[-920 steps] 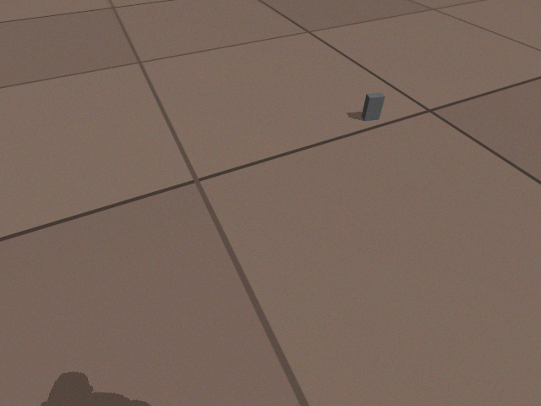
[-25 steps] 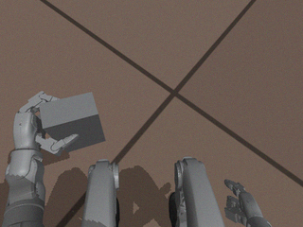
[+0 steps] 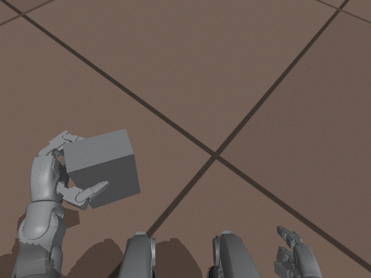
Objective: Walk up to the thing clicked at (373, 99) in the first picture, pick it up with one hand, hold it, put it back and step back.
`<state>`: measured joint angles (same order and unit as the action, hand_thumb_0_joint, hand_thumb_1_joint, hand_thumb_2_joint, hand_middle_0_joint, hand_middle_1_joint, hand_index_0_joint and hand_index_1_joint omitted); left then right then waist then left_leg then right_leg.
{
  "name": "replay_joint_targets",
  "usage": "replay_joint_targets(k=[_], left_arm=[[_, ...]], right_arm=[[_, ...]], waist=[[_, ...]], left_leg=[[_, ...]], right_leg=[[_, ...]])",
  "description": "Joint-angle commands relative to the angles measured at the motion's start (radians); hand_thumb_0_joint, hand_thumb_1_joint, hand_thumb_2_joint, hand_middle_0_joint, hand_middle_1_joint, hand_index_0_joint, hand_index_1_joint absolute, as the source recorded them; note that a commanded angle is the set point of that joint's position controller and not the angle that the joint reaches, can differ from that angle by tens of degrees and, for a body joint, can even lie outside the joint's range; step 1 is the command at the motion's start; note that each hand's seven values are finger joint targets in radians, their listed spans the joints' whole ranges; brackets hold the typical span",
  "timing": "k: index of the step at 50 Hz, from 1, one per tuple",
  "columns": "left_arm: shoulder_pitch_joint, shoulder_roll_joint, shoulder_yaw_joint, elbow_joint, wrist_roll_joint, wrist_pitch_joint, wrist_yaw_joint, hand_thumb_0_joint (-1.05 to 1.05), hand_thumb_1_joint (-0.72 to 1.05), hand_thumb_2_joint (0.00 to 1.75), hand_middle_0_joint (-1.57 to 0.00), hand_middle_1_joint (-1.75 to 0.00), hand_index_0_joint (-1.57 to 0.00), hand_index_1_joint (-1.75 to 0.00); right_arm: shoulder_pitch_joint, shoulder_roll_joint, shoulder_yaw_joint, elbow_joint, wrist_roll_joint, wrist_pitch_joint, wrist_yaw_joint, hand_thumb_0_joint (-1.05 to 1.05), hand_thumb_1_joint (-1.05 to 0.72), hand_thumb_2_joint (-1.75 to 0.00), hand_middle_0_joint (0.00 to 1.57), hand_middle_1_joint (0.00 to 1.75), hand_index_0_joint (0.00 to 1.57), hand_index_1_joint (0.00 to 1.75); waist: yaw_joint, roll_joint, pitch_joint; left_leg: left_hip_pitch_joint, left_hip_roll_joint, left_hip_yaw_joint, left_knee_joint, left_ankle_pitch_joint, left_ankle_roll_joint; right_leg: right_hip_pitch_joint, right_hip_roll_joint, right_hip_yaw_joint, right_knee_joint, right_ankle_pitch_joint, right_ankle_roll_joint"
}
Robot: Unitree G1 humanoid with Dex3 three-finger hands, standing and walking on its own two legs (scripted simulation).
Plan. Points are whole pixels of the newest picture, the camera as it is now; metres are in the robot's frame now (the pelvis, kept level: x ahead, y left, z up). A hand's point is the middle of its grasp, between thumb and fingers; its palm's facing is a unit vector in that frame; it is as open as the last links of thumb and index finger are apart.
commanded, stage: lift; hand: left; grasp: from the side
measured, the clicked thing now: (107, 172) +0.35 +0.16 +0.01
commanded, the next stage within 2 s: hold in 1.02 s
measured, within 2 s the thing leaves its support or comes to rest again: neither
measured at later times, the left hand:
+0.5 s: hand (69, 141) +0.36 +0.19 +0.12, palm faces +0.09 -1.00 -0.03, open 9.9 cm
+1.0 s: hand (69, 126) +0.36 +0.18 +0.16, palm faces +0.08 -1.00 -0.01, open 9.9 cm
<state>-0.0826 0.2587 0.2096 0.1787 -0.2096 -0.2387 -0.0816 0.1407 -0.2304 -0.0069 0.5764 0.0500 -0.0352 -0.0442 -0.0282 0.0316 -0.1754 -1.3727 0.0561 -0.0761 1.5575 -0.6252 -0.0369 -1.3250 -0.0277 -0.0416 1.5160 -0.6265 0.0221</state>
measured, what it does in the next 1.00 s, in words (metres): rises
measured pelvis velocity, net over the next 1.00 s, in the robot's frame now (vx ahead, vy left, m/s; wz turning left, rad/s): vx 0.04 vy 0.00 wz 0.02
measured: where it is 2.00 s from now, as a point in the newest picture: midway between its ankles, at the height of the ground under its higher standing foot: outside the picture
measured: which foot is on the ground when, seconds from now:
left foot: down 0.00-1.00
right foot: down 0.00-1.00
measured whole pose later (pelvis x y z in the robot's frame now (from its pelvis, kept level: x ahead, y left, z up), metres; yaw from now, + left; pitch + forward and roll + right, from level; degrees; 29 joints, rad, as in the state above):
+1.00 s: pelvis +0.04 +0.00 +0.12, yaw +1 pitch +10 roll -1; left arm -0.12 0.21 0.17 0.42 -0.19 -0.34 -0.13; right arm 0.22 -0.22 0.00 0.64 0.02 -0.03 -0.04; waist -0.03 0.01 -0.06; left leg -0.70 0.06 -0.03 0.98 -0.46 -0.04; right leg -0.67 -0.02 -0.03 0.95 -0.46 0.02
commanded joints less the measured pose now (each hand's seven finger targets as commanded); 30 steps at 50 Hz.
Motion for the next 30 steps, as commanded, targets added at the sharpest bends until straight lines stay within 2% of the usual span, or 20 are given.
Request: replay_joint_targets(k=[1, 2, 3, 5, 6, 7, 9, 10, 13, 15, 16, 17, 19, 21, 22, 23, 25, 28, 29, 30], left_arm=[[-0.222, 0.149, 0.060, -0.214, -0.008, -0.091, 0.012, 0.00, 0.10, 1.25, -1.30, -1.45, -1.33, -1.44], [-0.210, 0.122, 0.039, -0.207, -0.013, -0.092, 0.005, 0.00, 0.07, 1.24, -1.31, -1.46, -1.34, -1.44], [-0.234, 0.127, 0.037, -0.215, -0.016, -0.096, 0.000, 0.00, 0.05, 1.23, -1.31, -1.45, -1.35, -1.44], [-0.228, 0.143, 0.051, -0.185, -0.010, -0.098, 0.001, 0.00, 0.07, 1.23, -1.31, -1.44, -1.34, -1.43], [-0.247, 0.164, 0.068, -0.182, -0.004, -0.102, 0.003, 0.00, 0.06, 1.22, -1.31, -1.44, -1.34, -1.42], [-0.230, 0.150, 0.055, -0.184, -0.005, -0.110, -0.002, 0.00, 0.05, 1.22, -1.30, -1.44, -1.33, -1.42], [-0.215, 0.139, 0.058, -0.149, -0.008, -0.113, -0.002, 0.00, 0.07, 1.22, -1.31, -1.44, -1.34, -1.43], [-0.247, 0.141, 0.050, -0.170, -0.009, -0.122, -0.008, 0.00, 0.05, 1.22, -1.31, -1.44, -1.34, -1.43], [-0.241, 0.139, 0.054, -0.161, -0.014, -0.130, -0.014, 0.00, 0.07, 1.21, -1.30, -1.42, -1.33, -1.41], [-0.240, 0.132, 0.048, -0.137, -0.011, -0.133, -0.014, 0.00, 0.08, 1.22, -1.30, -1.43, -1.33, -1.42], [-0.239, 0.127, 0.042, -0.147, -0.013, -0.141, -0.016, 0.00, 0.08, 1.22, -1.31, -1.43, -1.34, -1.42], [-0.259, 0.125, 0.036, -0.145, -0.009, -0.142, -0.014, 0.00, 0.07, 1.22, -1.32, -1.44, -1.34, -1.43], [-0.267, 0.115, 0.021, -0.126, -0.004, -0.144, -0.015, 0.00, 0.08, 1.23, -1.32, -1.44, -1.35, -1.43], [-0.279, 0.110, 0.027, -0.115, -0.010, -0.150, -0.016, 0.00, 0.06, 1.24, -1.33, -1.45, -1.35, -1.44], [-0.268, 0.119, 0.037, -0.110, -0.011, -0.151, -0.016, 0.00, 0.07, 1.22, -1.32, -1.44, -1.35, -1.43], [-0.280, 0.115, 0.023, -0.113, -0.007, -0.157, -0.017, 0.00, 0.07, 1.22, -1.32, -1.44, -1.34, -1.43], [-0.268, 0.116, 0.024, -0.094, 0.002, -0.159, -0.015, 0.00, 0.09, 1.23, -1.32, -1.44, -1.34, -1.43], [-0.281, 0.110, 0.036, -0.081, -0.006, -0.163, -0.016, 0.00, 0.09, 1.24, -1.32, -1.45, -1.34, -1.44], [-0.286, 0.100, 0.019, -0.078, -0.002, -0.166, -0.016, 0.00, 0.09, 1.24, -1.32, -1.44, -1.34, -1.44], [-0.299, 0.107, 0.029, -0.077, -0.004, -0.170, -0.019, 0.00, 0.10, 1.25, -1.30, -1.44, -1.33, -1.44]], right_arm=[[0.057, -0.141, -0.061, -0.098, -0.008, -0.051, -0.018, 0.00, -0.89, -0.89, 0.20, 0.30, 0.20, 0.30], [0.057, -0.140, -0.058, -0.099, -0.008, -0.055, -0.017, 0.00, -0.89, -0.89, 0.20, 0.30, 0.20, 0.30], [0.060, -0.141, -0.058, -0.098, -0.009, -0.059, -0.015, 0.00, -0.89, -0.89, 0.20, 0.30, 0.20, 0.30], [0.064, -0.143, -0.059, -0.094, -0.009, -0.062, -0.015, 0.00, -0.89, -0.89, 0.20, 0.30, 0.20, 0.30], [0.058, -0.143, -0.059, -0.095, -0.010, -0.063, -0.013, 0.00, -0.90, -0.89, 0.20, 0.30, 0.20, 0.30], [0.060, -0.138, -0.055, -0.097, -0.012, -0.062, -0.010, 0.00, -0.90, -0.89, 0.20, 0.30, 0.20, 0.30], [0.059, -0.138, -0.055, -0.097, -0.012, -0.063, -0.009, 0.00, -0.90, -0.89, 0.20, 0.30, 0.20, 0.30], [0.060, -0.138, -0.054, -0.097, -0.013, -0.066, -0.008, 0.00, -0.90, -0.89, 0.20, 0.30, 0.20, 0.30], [0.068, -0.141, -0.055, -0.093, -0.015, -0.064, -0.008, 0.00, -0.90, -0.89, 0.20, 0.30, 0.20, 0.30], [0.086, -0.141, -0.053, -0.089, -0.019, -0.063, -0.009, 0.00, -0.90, -0.89, 0.20, 0.30, 0.20, 0.30], [0.084, -0.141, -0.051, -0.085, -0.021, -0.063, -0.007, 0.00, -0.90, -0.89, 0.20, 0.30, 0.20, 0.30], [0.080, -0.135, -0.050, -0.086, -0.022, -0.061, -0.007, 0.00, -0.90, -0.89, 0.20, 0.30, 0.20, 0.30], [0.084, -0.138, -0.052, -0.085, -0.022, -0.060, -0.010, 0.00, -0.90, -0.89, 0.20, 0.30, 0.20, 0.30], [0.091, -0.135, -0.051, -0.079, -0.025, -0.063, -0.010, 0.00, -0.90, -0.89, 0.20, 0.30, 0.20, 0.30], [0.094, -0.138, -0.052, -0.078, -0.024, -0.061, -0.011, 0.00, -0.91, -0.89, 0.20, 0.30, 0.20, 0.30], [0.086, -0.135, -0.049, -0.076, -0.025, -0.060, -0.012, 0.00, -0.91, -0.90, 0.20, 0.30, 0.20, 0.30], [0.082, -0.131, -0.047, -0.077, -0.027, -0.057, -0.012, 0.00, -0.91, -0.90, 0.20, 0.30, 0.20, 0.30], [0.087, -0.132, -0.048, -0.071, -0.028, -0.056, -0.012, 0.00, -0.90, -0.89, 0.20, 0.30, 0.20, 0.30], [0.079, -0.131, -0.048, -0.070, -0.028, -0.055, -0.011, 0.00, -0.91, -0.90, 0.20, 0.30, 0.20, 0.30], [0.080, -0.132, -0.049, -0.069, -0.029, -0.053, -0.011, 0.00, -0.91, -0.90, 0.20, 0.30, 0.20, 0.30]], waist=[[-0.024, 0.029, -0.409], [-0.026, 0.032, -0.388], [-0.025, 0.049, -0.376], [-0.018, 0.047, -0.362], [-0.006, 0.059, -0.343], [-0.007, 0.070, -0.331], [-0.003, 0.048, -0.335], [-0.014, 0.058, -0.322], [-0.009, 0.055, -0.331], [-0.019, 0.039, -0.326], [-0.012, 0.046, -0.320], [-0.006, 0.055, -0.315], [-0.016, 0.025, -0.293], [-0.020, 0.029, -0.292], [-0.012, 0.021, -0.295], [-0.008, 0.026, -0.277], [-0.003, 0.019, -0.268], [-0.002, 0.023, -0.252], [-0.003, 0.026, -0.238], [-0.003, 0.036, -0.228]], left_leg=[[0.404, -0.041, 0.028, -0.270, 0.266, 0.053], [0.434, -0.040, 0.026, -0.297, 0.265, 0.050], [0.452, -0.040, 0.026, -0.318, 0.260, 0.048], [0.492, -0.039, 0.025, -0.356, 0.281, 0.046], [0.502, -0.039, 0.028, -0.376, 0.260, 0.044], [0.519, -0.039, 0.026, -0.399, 0.259, 0.042], [0.547, -0.040, 0.030, -0.420, 0.274, 0.042], [0.558, -0.040, 0.030, -0.437, 0.270, 0.042], [0.613, -0.039, 0.034, -0.471, 0.308, 0.040], [0.640, -0.038, 0.036, -0.487, 0.356, 0.040], [0.663, -0.036, 0.032, -0.504, 0.374, 0.036], [0.667, -0.039, 0.038, -0.508, 0.367, 0.037], [0.682, -0.036, 0.042, -0.533, 0.356, 0.040], [0.690, -0.038, 0.046, -0.546, 0.354, 0.041], [0.706, -0.037, 0.045, -0.558, 0.365, 0.039], [0.715, -0.037, 0.048, -0.568, 0.368, 0.038], [0.728, -0.038, 0.052, -0.588, 0.367, 0.038], [0.749, -0.037, 0.048, -0.624, 0.349, 0.036], [0.770, -0.034, 0.046, -0.638, 0.348, 0.033], [0.778, -0.034, 0.046, -0.645, 0.344, 0.032]], right_leg=[[0.342, 0.030, 0.012, -0.288, 0.313, -0.035], [0.345, 0.032, 0.006, -0.305, 0.308, -0.036], [0.358, 0.032, 0.004, -0.322, 0.302, -0.037], [0.393, 0.032, 0.000, -0.354, 0.321, -0.037], [0.396, 0.032, 0.002, -0.367, 0.297, -0.039], [0.408, 0.033, -0.001, -0.380, 0.295, -0.039], [0.450, 0.033, -0.002, -0.410, 0.309, -0.038], [0.453, 0.033, -0.003, -0.423, 0.310, -0.038], [0.504, 0.034, -0.003, -0.456, 0.345, -0.036], [0.543, 0.037, -0.007, -0.473, 0.394, -0.034], [0.547, 0.039, -0.014, -0.472, 0.403, -0.036], [0.555, 0.038, -0.009, -0.484, 0.398, -0.036], [0.579, 0.039, -0.008, -0.514, 0.393, -0.033], [0.602, 0.037, -0.004, -0.538, 0.399, -0.031], [0.620, 0.037, -0.005, -0.545, 0.405, -0.032], [0.624, 0.037, -0.006, -0.551, 0.406, -0.032], [0.650, 0.036, -0.004, -0.574, 0.404, -0.030], [0.667, 0.036, -0.007, -0.596, 0.389, -0.032], [0.663, 0.037, -0.010, -0.601, 0.381, -0.033], [0.654, 0.039, -0.010, -0.609, 0.377, -0.034]])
